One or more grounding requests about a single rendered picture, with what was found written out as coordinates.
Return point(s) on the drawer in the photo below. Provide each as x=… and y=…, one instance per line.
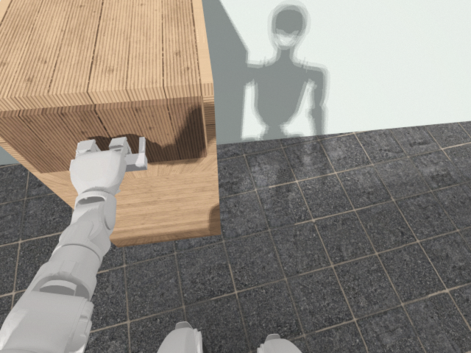
x=47, y=138

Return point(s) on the handle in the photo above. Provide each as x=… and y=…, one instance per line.
x=135, y=162

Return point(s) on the robot left shin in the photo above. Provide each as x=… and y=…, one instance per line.
x=183, y=324

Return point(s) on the robot left hand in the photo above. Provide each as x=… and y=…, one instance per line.
x=93, y=169

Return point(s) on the robot left upper arm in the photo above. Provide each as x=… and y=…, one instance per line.
x=50, y=323

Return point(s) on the cabinet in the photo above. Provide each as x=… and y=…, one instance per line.
x=57, y=53

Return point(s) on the left robot forearm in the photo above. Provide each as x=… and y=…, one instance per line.
x=75, y=261

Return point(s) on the robot right shin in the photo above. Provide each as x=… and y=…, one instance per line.
x=272, y=336

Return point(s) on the robot shin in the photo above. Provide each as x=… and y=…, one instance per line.
x=183, y=324
x=272, y=336

